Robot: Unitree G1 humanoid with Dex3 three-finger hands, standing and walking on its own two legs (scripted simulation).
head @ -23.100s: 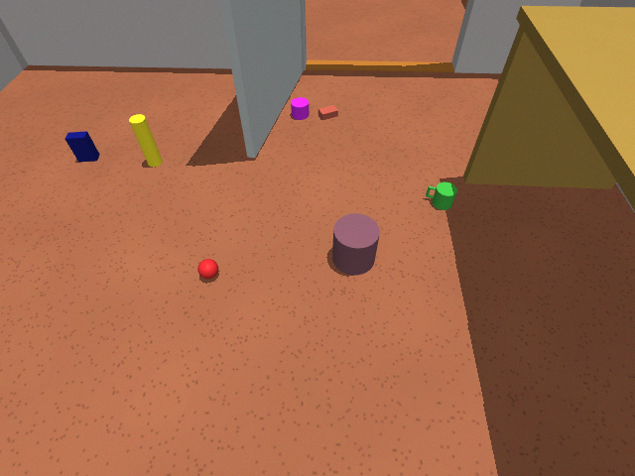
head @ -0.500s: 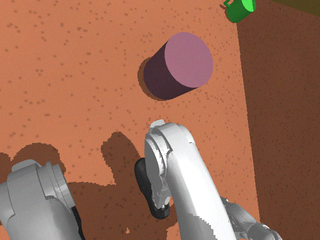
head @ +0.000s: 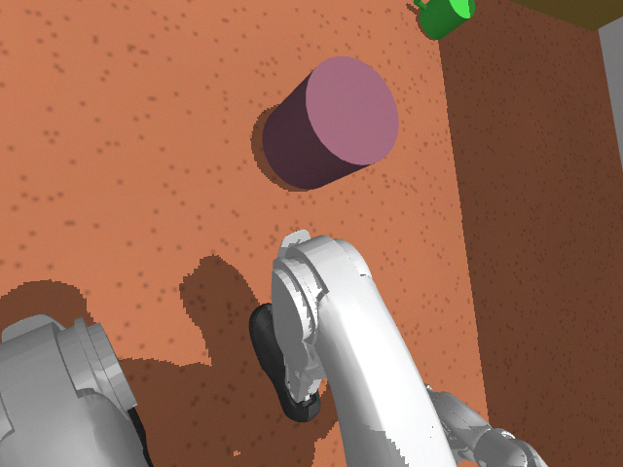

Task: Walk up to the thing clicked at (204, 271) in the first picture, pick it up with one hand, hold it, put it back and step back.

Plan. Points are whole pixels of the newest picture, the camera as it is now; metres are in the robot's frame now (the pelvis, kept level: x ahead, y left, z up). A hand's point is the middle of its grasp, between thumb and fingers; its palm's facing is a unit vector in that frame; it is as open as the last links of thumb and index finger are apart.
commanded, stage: open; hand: left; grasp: from above
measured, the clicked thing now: out of the picture +0.44 +0.33 -0.26
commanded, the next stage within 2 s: withdraw in 1.02 s
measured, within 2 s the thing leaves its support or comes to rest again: neither
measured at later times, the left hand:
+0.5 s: hand out of the picture +0.43 +0.33 -0.25, palm faces -0.46 -0.17 -0.87, open 12.5 cm
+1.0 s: hand out of the picture +0.43 +0.32 -0.25, palm faces -0.45 -0.17 -0.88, open 13.9 cm
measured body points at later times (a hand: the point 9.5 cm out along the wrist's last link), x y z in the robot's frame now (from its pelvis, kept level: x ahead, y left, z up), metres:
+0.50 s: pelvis +0.00 +0.00 +0.00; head +0.27 +0.13 +0.33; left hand +0.45 +0.33 -0.20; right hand +0.06 -0.26 -0.06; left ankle +0.06 +0.13 -0.27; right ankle +0.11 -0.12 -0.27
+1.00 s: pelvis +0.00 +0.00 +0.00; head +0.27 +0.13 +0.33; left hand +0.45 +0.33 -0.20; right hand +0.06 -0.25 -0.06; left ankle +0.06 +0.13 -0.27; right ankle +0.11 -0.12 -0.27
